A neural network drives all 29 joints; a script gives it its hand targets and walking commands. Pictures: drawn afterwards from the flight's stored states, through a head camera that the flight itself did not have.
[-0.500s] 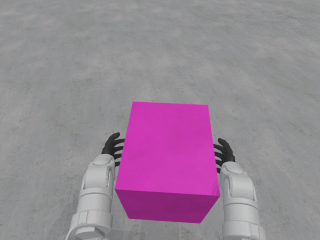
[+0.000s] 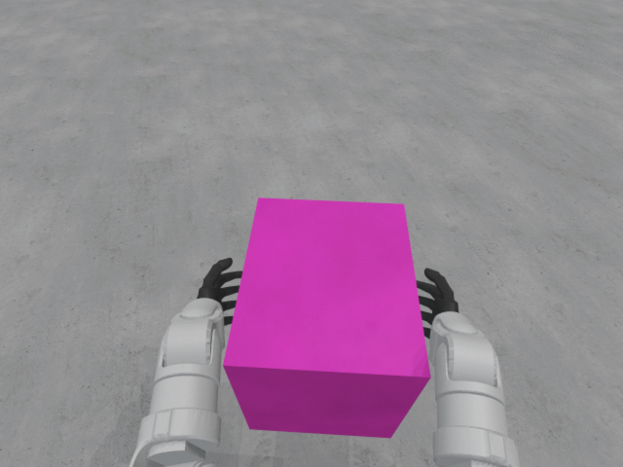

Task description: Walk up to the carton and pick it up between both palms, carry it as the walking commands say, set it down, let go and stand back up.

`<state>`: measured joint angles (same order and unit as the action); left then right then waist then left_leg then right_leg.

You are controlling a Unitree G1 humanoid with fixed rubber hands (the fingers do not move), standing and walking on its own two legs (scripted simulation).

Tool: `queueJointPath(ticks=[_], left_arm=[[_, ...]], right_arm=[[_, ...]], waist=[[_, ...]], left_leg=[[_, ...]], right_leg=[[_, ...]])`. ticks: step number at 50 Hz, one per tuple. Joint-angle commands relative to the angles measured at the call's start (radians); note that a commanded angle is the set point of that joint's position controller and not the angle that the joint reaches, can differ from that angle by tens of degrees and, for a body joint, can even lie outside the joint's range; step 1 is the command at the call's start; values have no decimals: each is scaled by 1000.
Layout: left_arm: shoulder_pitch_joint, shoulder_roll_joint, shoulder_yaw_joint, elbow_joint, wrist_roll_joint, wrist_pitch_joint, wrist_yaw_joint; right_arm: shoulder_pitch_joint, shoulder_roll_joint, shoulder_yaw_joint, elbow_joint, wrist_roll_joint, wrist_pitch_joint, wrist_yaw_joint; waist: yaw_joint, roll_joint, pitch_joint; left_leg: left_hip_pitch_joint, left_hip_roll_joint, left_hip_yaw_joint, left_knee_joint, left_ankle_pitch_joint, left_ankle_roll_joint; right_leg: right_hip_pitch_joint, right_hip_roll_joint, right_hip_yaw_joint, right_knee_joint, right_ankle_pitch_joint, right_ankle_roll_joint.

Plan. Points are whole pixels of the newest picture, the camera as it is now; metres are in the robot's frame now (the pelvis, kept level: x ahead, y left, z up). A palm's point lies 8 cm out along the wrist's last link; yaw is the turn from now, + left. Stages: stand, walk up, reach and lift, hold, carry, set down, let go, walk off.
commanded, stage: reach and lift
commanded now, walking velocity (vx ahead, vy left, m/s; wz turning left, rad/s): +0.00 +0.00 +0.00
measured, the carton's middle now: (325, 319) +0.33 -0.01 -0.02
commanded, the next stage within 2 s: hold in 0.52 s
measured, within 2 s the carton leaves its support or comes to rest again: neither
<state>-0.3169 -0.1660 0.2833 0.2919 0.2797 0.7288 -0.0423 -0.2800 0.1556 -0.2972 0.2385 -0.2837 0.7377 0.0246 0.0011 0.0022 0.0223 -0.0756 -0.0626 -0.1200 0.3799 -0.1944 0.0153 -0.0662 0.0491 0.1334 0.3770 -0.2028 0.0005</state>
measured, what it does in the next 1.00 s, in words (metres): stands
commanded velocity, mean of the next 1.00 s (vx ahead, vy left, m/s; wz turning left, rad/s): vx -0.03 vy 0.00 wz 0.00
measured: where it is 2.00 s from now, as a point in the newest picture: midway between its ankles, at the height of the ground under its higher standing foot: outside the picture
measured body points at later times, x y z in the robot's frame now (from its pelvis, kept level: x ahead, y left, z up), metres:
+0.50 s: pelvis +0.01 -0.01 +0.00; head -0.03 -0.01 +0.45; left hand +0.30 +0.15 +0.04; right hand +0.30 -0.17 +0.04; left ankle +0.01 +0.11 -0.75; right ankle +0.01 -0.12 -0.75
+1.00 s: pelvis -0.02 +0.00 -0.01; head -0.04 +0.00 +0.44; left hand +0.30 +0.15 +0.04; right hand +0.29 -0.17 +0.03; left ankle +0.02 +0.11 -0.75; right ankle +0.01 -0.12 -0.75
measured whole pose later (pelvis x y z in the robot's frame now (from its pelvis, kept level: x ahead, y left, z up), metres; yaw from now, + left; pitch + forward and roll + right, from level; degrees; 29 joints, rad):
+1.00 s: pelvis -0.02 +0.00 -0.01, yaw +1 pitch -3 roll -1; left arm -0.31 -0.16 0.25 0.23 0.27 0.76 -0.04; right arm -0.26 0.15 -0.28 0.18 -0.26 0.76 0.02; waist -0.01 0.01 -0.02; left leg -0.21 -0.04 -0.10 0.49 -0.21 0.01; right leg -0.19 0.05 0.09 0.47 -0.22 0.00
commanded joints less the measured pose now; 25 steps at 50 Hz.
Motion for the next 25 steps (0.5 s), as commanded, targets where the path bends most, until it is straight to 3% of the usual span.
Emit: queueJointPath(ticks=[1,4,5,7,9,10,11,12,13,14,15,16,17,18,19,21,22,23,25], left_arm=[[-499,-890,-582,-11,-266,-17,-195],[-431,-898,-607,-37,-276,-17,-194],[-466,-890,-612,-97,-268,-20,-193],[-434,-897,-615,-77,-273,-13,-180],[-421,-879,-607,-109,-279,-13,-182],[-400,-868,-605,-123,-266,-13,-180],[-376,-866,-611,-109,-276,-8,-178],[-354,-865,-606,-118,-270,-10,-178],[-349,-857,-608,-130,-267,-14,-179],[-368,-860,-611,-150,-270,-15,-175],[-362,-858,-629,-150,-283,-13,-181],[-327,-855,-617,-145,-282,-9,-184],[-341,-848,-618,-138,-277,-12,-181],[-336,-864,-629,-139,-283,-6,-179],[-329,-841,-617,-158,-280,-14,-180],[-333,-850,-635,-175,-292,-8,-182],[-318,-837,-613,-163,-274,-2,-181],[-283,-821,-618,-160,-280,-3,-180],[-360,-829,-621,-148,-292,2,-193]], right_arm=[[-535,867,631,14,265,-18,226],[-545,873,654,-43,286,-24,221],[-513,858,634,-63,272,-30,220],[-518,856,652,-71,288,-29,215],[-486,851,666,-104,283,-22,212],[-475,854,674,-110,284,-23,211],[-444,844,659,-83,285,-17,209],[-463,850,668,-111,289,-21,207],[-430,849,674,-113,285,-19,209],[-456,854,668,-136,287,-23,206],[-443,848,692,-146,300,-22,203],[-470,849,693,-171,304,-18,207],[-440,848,690,-137,298,-18,208],[-430,847,685,-141,295,-14,200],[-420,853,688,-150,295,-17,201],[-378,839,686,-153,287,-15,197],[-371,834,671,-139,274,-9,195],[-407,835,685,-172,293,-9,194],[-412,846,669,-134,287,-3,193]], waist=[[-4,-9,-281],[4,-17,-282],[-6,23,-303],[2,49,-298],[-5,-6,-295],[8,2,-327],[-2,6,-276],[20,-4,-276],[8,-20,-276],[22,0,-343],[7,-13,-307],[23,-45,-335],[11,-7,-274],[6,-17,-292],[22,-36,-320],[-11,-7,-307],[18,-20,-308],[27,-47,-302],[-4,-47,-236]], left_leg=[[104,-7,39,-63,153,-23],[108,-6,28,-58,251,-26],[112,-14,39,-53,278,-37],[110,-12,33,-52,297,-36],[115,-18,36,-49,287,-24],[134,-23,36,-53,321,-31],[132,-27,35,-53,307,-27],[111,-31,40,-61,293,-25],[129,-23,31,-57,337,-21],[145,-16,29,-59,327,-28],[106,-36,40,-55,336,-30],[135,-27,39,-66,310,-29],[120,-25,35,-57,331,-22],[145,-27,45,-54,324,-24],[146,-28,37,-62,350,-21],[139,-36,41,-58,354,-24],[119,-31,33,-65,334,-28],[135,-29,32,-73,344,-25],[83,-37,47,-65,196,-21]], right_leg=[[42,37,-59,-58,148,8],[53,44,-63,-52,209,13],[48,43,-59,-58,248,10],[67,42,-48,-51,256,7],[73,40,-49,-50,280,17],[93,45,-52,-54,334,25],[79,38,-47,-58,320,19],[89,36,-49,-64,296,15],[63,40,-48,-59,323,18],[101,38,-46,-56,334,19],[119,36,-48,-58,360,19],[109,44,-63,-58,315,25],[66,36,-49,-56,327,19],[84,33,-45,-63,333,19],[97,44,-51,-59,372,23],[106,34,-41,-51,425,23],[126,34,-49,-64,389,25],[123,36,-53,-69,374,27],[81,24,-47,-82,251,20]])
